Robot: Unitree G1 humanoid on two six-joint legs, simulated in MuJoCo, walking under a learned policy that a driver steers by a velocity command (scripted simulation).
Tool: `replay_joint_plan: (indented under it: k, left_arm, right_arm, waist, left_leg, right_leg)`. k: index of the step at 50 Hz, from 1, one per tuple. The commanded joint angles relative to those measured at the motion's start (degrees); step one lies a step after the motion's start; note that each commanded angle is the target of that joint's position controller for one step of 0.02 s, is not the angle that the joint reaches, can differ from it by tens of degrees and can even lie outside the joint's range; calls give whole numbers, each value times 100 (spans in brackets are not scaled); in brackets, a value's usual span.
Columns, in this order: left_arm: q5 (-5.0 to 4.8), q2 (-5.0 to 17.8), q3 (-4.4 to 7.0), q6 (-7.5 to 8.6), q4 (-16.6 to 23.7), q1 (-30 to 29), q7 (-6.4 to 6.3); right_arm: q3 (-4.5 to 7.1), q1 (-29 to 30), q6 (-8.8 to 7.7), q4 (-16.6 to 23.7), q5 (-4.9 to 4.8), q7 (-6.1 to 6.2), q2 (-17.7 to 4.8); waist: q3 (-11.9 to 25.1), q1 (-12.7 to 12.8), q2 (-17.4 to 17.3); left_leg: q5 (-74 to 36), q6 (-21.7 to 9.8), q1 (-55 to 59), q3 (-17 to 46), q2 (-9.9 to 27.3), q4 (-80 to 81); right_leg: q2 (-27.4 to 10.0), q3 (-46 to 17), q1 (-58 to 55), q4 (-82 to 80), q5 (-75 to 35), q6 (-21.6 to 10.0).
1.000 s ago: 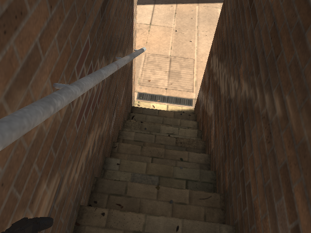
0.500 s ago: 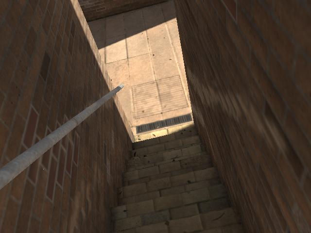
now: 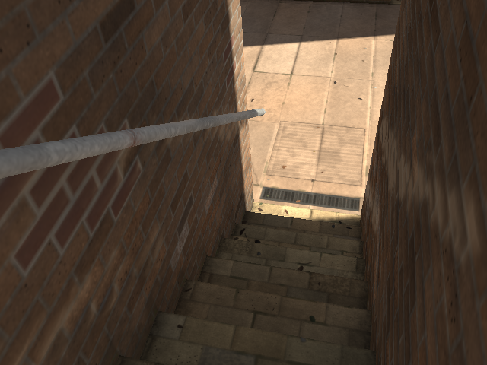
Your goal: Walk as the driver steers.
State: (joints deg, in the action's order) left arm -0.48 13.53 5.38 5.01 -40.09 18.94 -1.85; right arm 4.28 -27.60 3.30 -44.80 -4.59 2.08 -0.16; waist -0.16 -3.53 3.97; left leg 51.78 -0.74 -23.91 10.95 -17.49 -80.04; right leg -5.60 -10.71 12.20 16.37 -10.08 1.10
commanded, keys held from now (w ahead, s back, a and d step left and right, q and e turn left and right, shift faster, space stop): shift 0.40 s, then e+shift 0.60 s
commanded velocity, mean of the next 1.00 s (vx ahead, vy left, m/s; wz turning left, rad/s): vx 0.01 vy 0.00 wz -0.24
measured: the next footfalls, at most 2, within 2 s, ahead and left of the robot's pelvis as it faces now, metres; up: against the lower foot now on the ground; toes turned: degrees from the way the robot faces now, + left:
left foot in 0.32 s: +0.02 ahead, +0.24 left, +0.19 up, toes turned +8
right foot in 0.68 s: +0.17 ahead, +0.07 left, +0.00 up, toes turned +5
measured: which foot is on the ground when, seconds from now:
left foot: down 0.00-0.00, up 0.02-0.30, down 0.32-0.64, up 0.66-1.00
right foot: down 0.00-0.36, up 0.38-0.66, down 0.68-1.00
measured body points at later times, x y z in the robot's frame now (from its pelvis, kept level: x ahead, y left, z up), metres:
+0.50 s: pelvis +0.08 +0.12 +0.01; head +0.08 +0.14 +0.46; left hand +0.09 +0.40 -0.12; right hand +0.31 -0.01 -0.07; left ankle -0.02 +0.24 -0.58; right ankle +0.12 -0.05 -0.72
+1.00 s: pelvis +0.10 +0.20 -0.05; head +0.13 +0.16 +0.39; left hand +0.21 +0.48 -0.14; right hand +0.32 -0.06 -0.11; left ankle +0.14 +0.35 -0.44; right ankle +0.13 +0.07 -0.78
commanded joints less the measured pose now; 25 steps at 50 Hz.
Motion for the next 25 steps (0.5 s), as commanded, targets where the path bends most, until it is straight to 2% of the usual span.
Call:
replay_joint_plan:
  k: [1, 2, 3, 4, 5, 6, 7, 8, 9, 10, 11, 12, 13, 14, 15, 16, 17, 18, 19, 20, 21, 22, 23, 24, 25]
  left_arm:
    - [295, 1417, 347, -118, -1012, 2582, 248]
    - [252, 1339, 215, -176, -1206, 2815, 256]
    - [110, 1511, 117, -196, -1202, 1930, 197]
    - [-39, 1576, 8, -206, -1224, 1375, 132]
    - [-63, 1413, -126, -188, -1078, 1127, 114]
    - [-52, 1501, -191, -196, -812, 604, 89]
    - [-26, 1372, -329, -230, -623, 62, 80]
    - [-50, 1239, -405, -254, -632, 91, 42]
    - [-10, 896, -522, -342, -694, 307, 71]
    - [-3, 900, -541, -384, -749, 448, 53]
    - [19, 761, -565, -442, -744, 645, 33]
    - [-49, 897, -527, -471, -764, 829, -27]
    - [-295, 1021, -443, -534, -920, 1119, -88]
    - [-423, 1093, -314, -607, -1059, 1271, -87]
    - [-381, 1266, -183, -641, -1186, 1696, -119]
    - [-296, 869, -276, -663, -1129, 1522, -85]
    - [-268, 841, -221, -669, -1053, 1423, 19]
    - [-2, 1022, -191, -493, -713, 1286, 140]
    - [52, 1010, -163, -438, -505, 575, 188]
    - [-128, 489, -249, -496, -441, 359, 151]
    - [-197, 282, -299, -529, -343, 340, 122]
    - [-122, 290, -272, -618, -369, 357, 94]
    - [54, 233, -217, -661, -283, 244, 115]
    - [147, 282, -170, -653, -171, -45, 67]
    - [127, 375, -126, -691, -5, -229, 35]
  right_arm:
    - [-187, -847, -407, 89, 77, -616, -608]
    - [-54, -320, -309, 47, -54, -433, -823]
    - [-82, 132, -63, 439, -107, -386, -568]
    - [-175, -2, 92, 565, -65, -370, -438]
    - [-244, 380, 245, 682, 120, -326, -452]
    - [-300, 633, 382, 732, 202, -237, -429]
    - [-331, 603, 406, 659, 119, -105, -354]
    - [-350, 355, 430, 549, 58, -53, -370]
    - [-380, 93, 335, 495, 42, -12, -246]
    - [-413, 74, 276, 411, 81, 22, -217]
    - [-442, 155, 211, 515, 118, 106, -283]
    - [-483, 343, 150, 753, 202, 113, -326]
    - [-593, 834, 91, 1182, 348, 38, -238]
    - [-658, 1245, 69, 1501, 386, -50, -267]
    - [-681, 1226, -24, 1544, 366, -98, -355]
    - [-783, 950, -44, 1545, 375, -135, -323]
    - [-675, 909, 32, 1569, 411, -172, -859]
    - [-434, 850, 67, 1683, 407, -208, -1768]
    - [-500, 597, 178, 1538, 594, -162, -1599]
    - [-515, 970, 109, 1275, 766, -220, -1495]
    - [-599, 1562, 127, 1277, 679, -182, -1208]
    - [-547, 2178, 147, 1321, 569, -87, -1364]
    - [-511, 2519, 216, 1444, 477, -42, -1418]
    - [-429, 2438, 237, 1495, 426, -26, -1552]
    - [-417, 2388, 273, 1521, 508, -18, -1568]
  waist:
    - [628, 506, -1103]
    - [516, 829, -1411]
    - [14, 300, -1271]
    - [-194, -4, -1121]
    - [-483, 103, -1431]
    - [-940, 213, -1249]
    - [-969, 100, -1015]
    - [-1016, 127, -755]
    - [-1065, 138, -516]
    - [-1012, 230, -126]
    - [-1038, 401, 211]
    - [-926, 436, 552]
    - [-802, 480, 1080]
    - [-607, 725, 1136]
    - [-219, 822, 947]
    - [391, 495, 817]
    - [859, 471, 337]
    - [1148, 399, -1333]
    - [927, 12, -2393]
    - [435, 443, -2434]
    - [129, 657, -1903]
    - [-85, 863, -1590]
    - [8, 879, -1434]
    - [215, 634, -1646]
    - [317, 569, -1769]
  left_leg:
    - [1341, 118, -3292, 1129, 356, -1751]
    - [1822, 275, -3339, 811, 305, -3462]
    - [858, 489, -3113, 426, 976, -4192]
    - [449, 627, -3510, 600, 1298, -4790]
    - [235, 652, -3533, 705, 1424, -4922]
    - [-152, 635, -3442, 579, 1552, -5062]
    - [-696, 593, -2785, 515, 1664, -4824]
    - [-1047, 598, -2303, 432, 1574, -4619]
    - [-1342, 620, -1830, 87, 1610, -4311]
    - [-1336, 687, -1433, -261, 1566, -4205]
    - [-1417, 731, -1048, -578, 1494, -3911]
    - [-1085, 786, -1150, -788, 1575, -3601]
    - [-129, 561, -1801, -579, 1983, -2762]
    - [371, 306, -2196, -571, 1987, -1999]
    - [414, 163, -2098, -711, 2052, -1158]
    - [-1588, 145, -998, -721, 2169, 148]
    - [-3631, -163, -133, -355, 1944, 1092]
    - [-6116, -696, 287, 621, 1988, 1476]
    - [-6461, -1229, 201, 1965, 2318, 3031]
    - [-5737, -1667, -36, 2516, 2663, 3419]
    - [-4561, -1363, -209, 1902, 2542, 3082]
    - [-4639, -1094, -388, 870, 2394, 2374]
    - [-4900, -777, -445, 98, 2353, 1750]
    - [-4983, -612, -367, -300, 2464, 1508]
    - [-5143, -684, -376, -287, 2655, 1588]
  right_leg:
    - [-1974, -780, -3758, 1536, -4464, -1709]
    - [-2395, -1597, -3091, 1087, -3484, -2169]
    - [-2914, -3032, -1516, 524, -553, -2406]
    - [-3412, -3368, -1204, 441, -48, -2592]
    - [-3384, -2834, -808, 335, 357, -2393]
    - [-2866, -1956, 55, 242, 1149, -2008]
    - [-2321, -1404, 963, 7, 1820, -1698]
    - [-2077, -964, 1486, -86, 1885, -1543]
    - [-1445, -250, 1903, -192, 1996, -1443]
    - [-1230, 81, 2090, -339, 1975, -1466]
    - [-978, 406, 2143, -614, 1468, -1477]
    - [-942, 590, 1715, -527, 552, -1446]
    - [-916, 609, 647, -244, -15, -1292]
    - [-817, 588, -137, 218, -1444, -1323]
    - [-803, 669, -656, 609, -2254, -1298]
    - [-626, 822, -419, 815, -2697, -1132]
    - [-381, 1045, -371, 946, -3441, -1005]
    - [-265, 982, -141, 1503, -2918, -649]
    - [-72, 869, 641, 1952, 740, -402]
    - [58, 413, 1319, 1947, 3691, -320]
    - [104, 281, 1358, 1272, 4342, -225]
    - [235, 833, 1042, 687, 3345, -273]
    - [465, 1282, 662, 370, 2057, -344]
    - [720, 1417, 617, 569, 1414, -488]
    - [801, 1395, 655, 1001, 1681, -566]
Velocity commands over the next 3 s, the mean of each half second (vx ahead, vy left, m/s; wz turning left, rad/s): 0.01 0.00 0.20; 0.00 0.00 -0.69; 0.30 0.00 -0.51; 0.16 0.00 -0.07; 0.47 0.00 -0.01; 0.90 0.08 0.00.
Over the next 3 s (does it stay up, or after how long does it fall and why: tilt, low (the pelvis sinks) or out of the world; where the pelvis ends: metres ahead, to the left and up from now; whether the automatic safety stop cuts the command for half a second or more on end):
stays up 0.46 0.03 -0.26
